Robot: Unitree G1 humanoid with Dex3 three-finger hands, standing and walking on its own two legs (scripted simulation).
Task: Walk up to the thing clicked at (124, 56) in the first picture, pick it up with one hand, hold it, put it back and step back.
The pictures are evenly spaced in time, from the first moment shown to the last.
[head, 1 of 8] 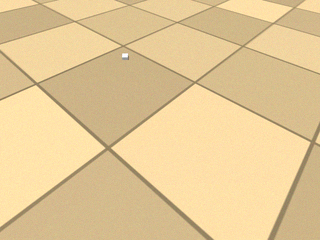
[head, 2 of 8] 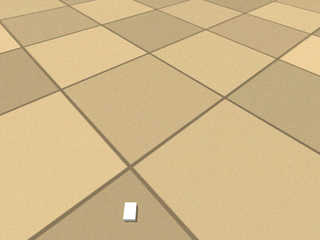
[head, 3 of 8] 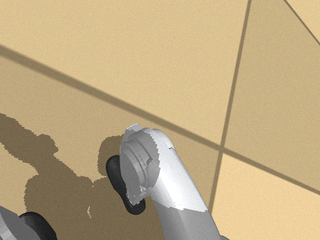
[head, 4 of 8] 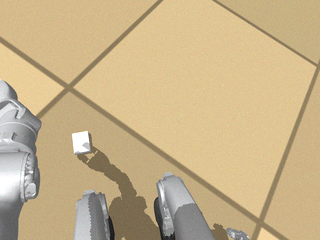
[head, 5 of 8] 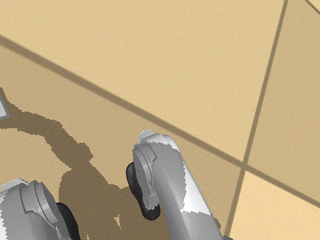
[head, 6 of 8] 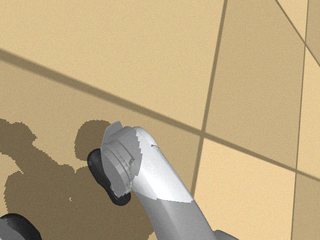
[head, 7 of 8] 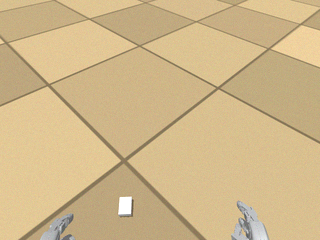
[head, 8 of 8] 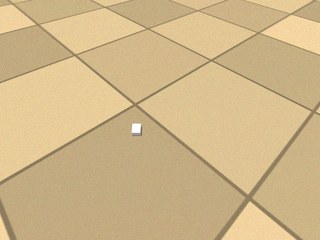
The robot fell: no
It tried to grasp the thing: yes
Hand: left
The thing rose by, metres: 0.00
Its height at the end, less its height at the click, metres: +0.00
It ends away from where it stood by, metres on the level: 0.00
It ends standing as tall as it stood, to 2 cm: yes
